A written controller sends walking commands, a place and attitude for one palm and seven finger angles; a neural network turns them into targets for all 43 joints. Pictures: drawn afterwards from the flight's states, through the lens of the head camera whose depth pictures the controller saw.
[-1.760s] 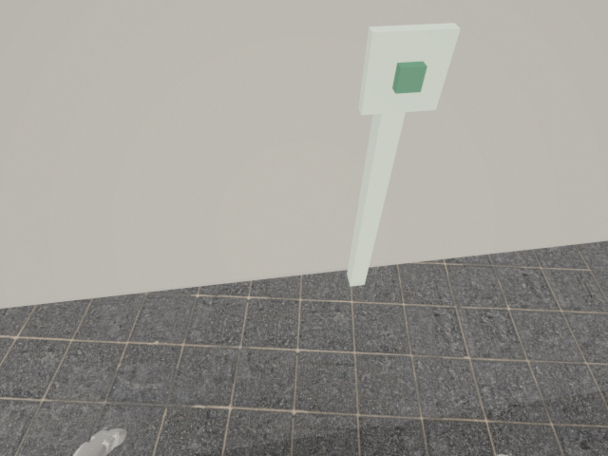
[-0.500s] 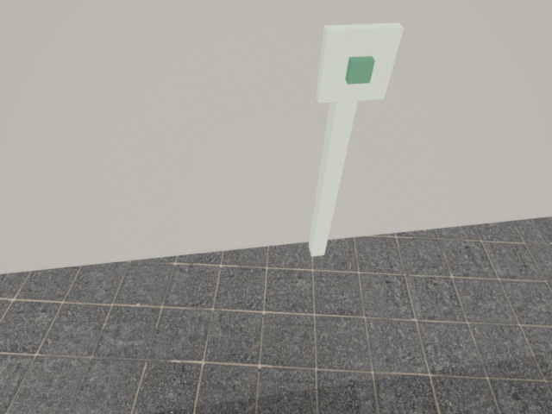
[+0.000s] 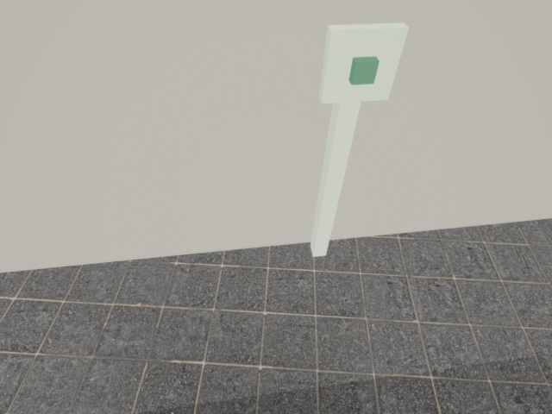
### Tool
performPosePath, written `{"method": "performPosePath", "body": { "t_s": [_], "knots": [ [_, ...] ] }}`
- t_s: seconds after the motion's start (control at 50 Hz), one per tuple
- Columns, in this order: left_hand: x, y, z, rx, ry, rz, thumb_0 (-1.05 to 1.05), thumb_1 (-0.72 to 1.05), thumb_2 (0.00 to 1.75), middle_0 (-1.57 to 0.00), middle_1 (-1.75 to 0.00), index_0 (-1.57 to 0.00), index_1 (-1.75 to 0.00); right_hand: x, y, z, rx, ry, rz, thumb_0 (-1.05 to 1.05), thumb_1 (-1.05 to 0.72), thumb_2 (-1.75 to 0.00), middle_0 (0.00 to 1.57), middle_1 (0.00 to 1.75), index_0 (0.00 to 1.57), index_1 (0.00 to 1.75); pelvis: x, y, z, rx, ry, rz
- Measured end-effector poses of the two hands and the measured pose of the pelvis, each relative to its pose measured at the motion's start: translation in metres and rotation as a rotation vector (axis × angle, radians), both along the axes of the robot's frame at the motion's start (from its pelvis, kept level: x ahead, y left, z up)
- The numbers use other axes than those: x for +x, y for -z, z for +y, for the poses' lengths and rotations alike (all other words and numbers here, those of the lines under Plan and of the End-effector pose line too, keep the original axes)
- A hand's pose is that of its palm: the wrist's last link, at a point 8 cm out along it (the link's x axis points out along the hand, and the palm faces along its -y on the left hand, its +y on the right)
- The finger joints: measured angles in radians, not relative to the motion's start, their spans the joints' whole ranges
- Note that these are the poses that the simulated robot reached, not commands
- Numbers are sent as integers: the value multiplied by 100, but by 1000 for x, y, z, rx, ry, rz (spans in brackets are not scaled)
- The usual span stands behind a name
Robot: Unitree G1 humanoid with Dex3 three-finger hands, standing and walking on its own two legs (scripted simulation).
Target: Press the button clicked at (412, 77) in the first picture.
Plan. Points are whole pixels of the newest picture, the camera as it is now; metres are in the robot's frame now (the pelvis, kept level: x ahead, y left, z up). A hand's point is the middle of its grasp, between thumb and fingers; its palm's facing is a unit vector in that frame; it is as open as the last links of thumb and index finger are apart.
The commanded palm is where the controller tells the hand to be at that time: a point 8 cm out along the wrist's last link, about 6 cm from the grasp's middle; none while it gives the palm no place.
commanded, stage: walk to a spot facing it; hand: left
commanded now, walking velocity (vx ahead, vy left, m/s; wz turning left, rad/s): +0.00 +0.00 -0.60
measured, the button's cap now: (363, 70) +0.84 -0.16 +0.10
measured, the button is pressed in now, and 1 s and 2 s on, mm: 0 0 0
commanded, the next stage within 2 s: none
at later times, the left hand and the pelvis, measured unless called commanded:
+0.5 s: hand out of the picture +0.05 +0.16 -0.17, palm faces -0.17 -0.94 -0.29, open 7.3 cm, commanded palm none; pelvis -0.03 -0.03 -0.02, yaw -13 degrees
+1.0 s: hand out of the picture +0.10 +0.20 -0.19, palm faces -0.39 -0.89 -0.23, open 7.4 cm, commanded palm none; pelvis -0.04 +0.03 -0.01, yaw -28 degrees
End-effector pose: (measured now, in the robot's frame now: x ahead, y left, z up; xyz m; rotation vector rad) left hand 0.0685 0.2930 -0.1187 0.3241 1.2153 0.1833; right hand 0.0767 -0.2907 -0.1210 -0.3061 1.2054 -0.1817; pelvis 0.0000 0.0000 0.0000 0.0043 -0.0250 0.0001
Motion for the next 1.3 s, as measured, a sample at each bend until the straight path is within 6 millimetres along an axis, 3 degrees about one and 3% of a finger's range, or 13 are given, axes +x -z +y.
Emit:
{"method": "performPosePath", "body": {
  "t_s": [0.18,0.32,0.44,0.6,0.8,0.98,1.04,1.18,1.3],
  "knots": [
    [-1,11,-11,-16,19,41,0,91,90,-20,-30,-20,-30,-11,8,9,14,65,-21,0,-91,-90,20,30,20,30,-3,6,0,4,64,4],
    [-4,25,-42,-54,79,80,0,91,90,-20,-30,-20,-30,-49,30,20,84,164,-17,0,-91,-90,20,30,20,30,-15,18,-8,36,153,-9],
    [-8,28,-73,-45,125,58,0,91,90,-20,-30,-20,-30,-81,59,7,137,244,18,0,-91,-90,20,30,20,30,-25,31,-27,26,208,-8],
    [-20,11,-94,-60,155,95,0,91,90,-20,-30,-20,-30,-100,33,-8,125,310,6,1,-91,-90,20,30,20,30,-35,9,-36,40,277,21],
    [4,13,-86,-75,247,65,0,91,90,-20,-30,-20,-30,-112,14,-10,52,397,-72,1,-91,-90,20,30,19,30,-39,6,-19,22,383,36],
    [39,31,-50,-102,358,45,0,91,90,-20,-30,-20,-30,-126,-3,34,-4,473,-159,0,-91,-90,20,30,20,30,-44,13,27,-6,486,45],
    [55,36,-40,-115,400,44,0,91,90,-20,-30,-20,-30,-148,-10,59,-24,516,-154,0,-91,-90,20,30,20,30,-46,12,43,-7,527,30],
    [84,27,-28,-126,511,40,0,91,90,-19,-30,-20,-30,-208,-17,109,-22,646,-64,1,-91,-90,20,30,20,30,-45,1,66,-43,631,28],
    [90,29,-39,-114,601,101,0,91,90,-19,-30,-20,-30,-251,-9,148,10,780,-27,1,-91,-90,20,30,20,30,-48,2,75,-37,716,33]
  ]
}}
